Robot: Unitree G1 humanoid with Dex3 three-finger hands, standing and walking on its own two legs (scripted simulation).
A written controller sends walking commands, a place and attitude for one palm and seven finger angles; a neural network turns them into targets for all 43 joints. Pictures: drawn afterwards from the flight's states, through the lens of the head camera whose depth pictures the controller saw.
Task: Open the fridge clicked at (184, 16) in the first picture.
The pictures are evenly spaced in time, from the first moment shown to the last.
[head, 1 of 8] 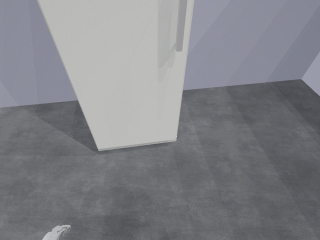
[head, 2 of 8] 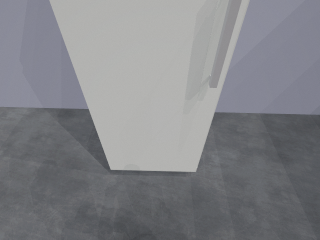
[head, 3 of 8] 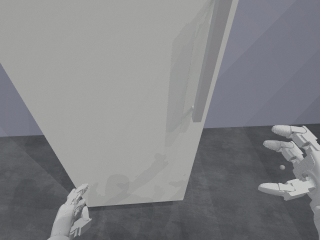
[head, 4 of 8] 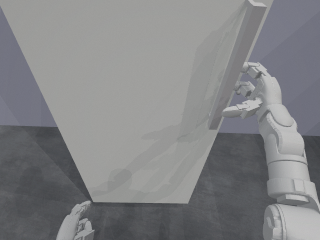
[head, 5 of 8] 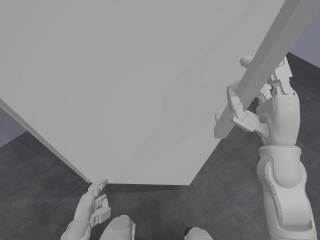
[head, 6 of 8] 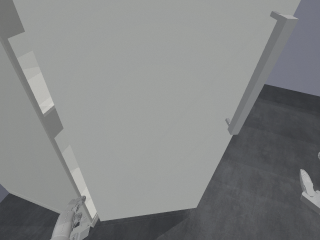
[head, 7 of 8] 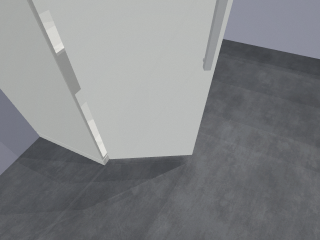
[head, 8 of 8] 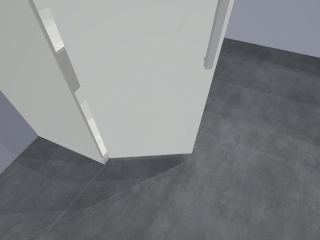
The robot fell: no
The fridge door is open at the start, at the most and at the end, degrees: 0 66 63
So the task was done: yes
